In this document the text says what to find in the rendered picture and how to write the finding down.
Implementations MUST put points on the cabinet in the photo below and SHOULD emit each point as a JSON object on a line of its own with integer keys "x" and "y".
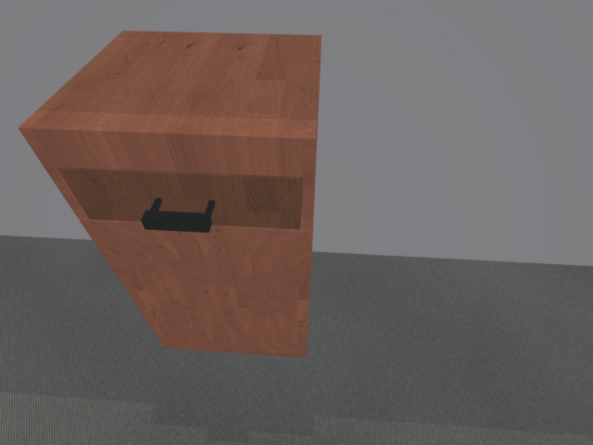
{"x": 210, "y": 102}

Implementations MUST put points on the drawer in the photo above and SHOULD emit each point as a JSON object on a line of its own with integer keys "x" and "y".
{"x": 240, "y": 200}

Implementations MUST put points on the handle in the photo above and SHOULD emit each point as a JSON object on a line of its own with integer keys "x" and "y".
{"x": 177, "y": 221}

